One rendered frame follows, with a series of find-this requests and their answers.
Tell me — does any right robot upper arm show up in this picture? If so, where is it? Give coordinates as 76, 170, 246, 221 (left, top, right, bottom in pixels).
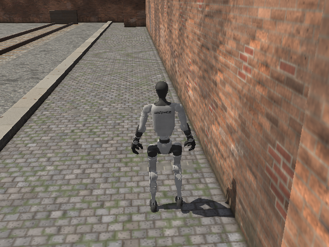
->
173, 103, 188, 131

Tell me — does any humanoid robot head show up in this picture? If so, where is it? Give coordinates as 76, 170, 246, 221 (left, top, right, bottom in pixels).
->
154, 81, 171, 106

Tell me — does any robot left forearm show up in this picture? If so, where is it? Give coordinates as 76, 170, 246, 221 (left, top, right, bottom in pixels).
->
133, 125, 143, 145

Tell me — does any robot right forearm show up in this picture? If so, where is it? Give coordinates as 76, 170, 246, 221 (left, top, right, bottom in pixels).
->
184, 123, 194, 142

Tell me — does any right robot hand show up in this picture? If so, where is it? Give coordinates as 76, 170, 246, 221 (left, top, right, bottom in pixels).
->
184, 140, 196, 151

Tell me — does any left robot hand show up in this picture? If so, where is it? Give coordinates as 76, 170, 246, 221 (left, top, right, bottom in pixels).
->
131, 143, 143, 154

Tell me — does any robot torso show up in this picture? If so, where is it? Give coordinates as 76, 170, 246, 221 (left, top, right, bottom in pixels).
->
151, 102, 175, 154

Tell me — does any left robot upper arm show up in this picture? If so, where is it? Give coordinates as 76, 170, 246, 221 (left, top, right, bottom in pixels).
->
138, 104, 152, 133

